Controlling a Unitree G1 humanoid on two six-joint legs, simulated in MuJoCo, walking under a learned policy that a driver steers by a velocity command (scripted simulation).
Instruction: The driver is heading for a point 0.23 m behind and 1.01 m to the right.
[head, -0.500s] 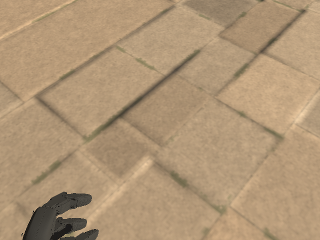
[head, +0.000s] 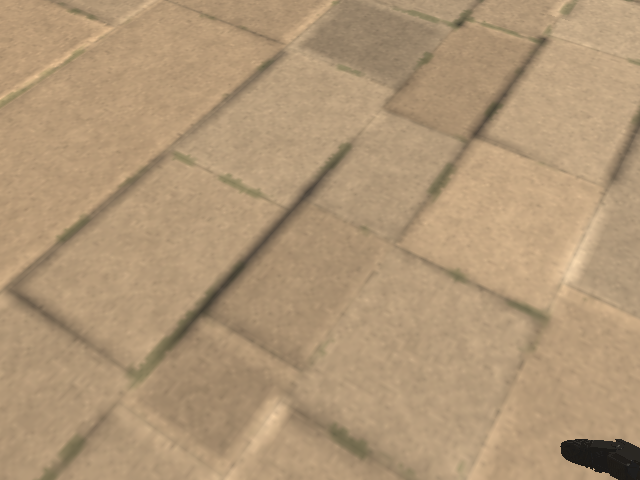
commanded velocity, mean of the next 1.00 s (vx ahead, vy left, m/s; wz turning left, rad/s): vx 0.72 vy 0.00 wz -0.96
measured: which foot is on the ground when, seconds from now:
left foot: down 0.00-0.52, up 0.54-0.92, down 0.94-1.00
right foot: up 0.00-0.50, down 0.52-0.96, up 0.98-1.00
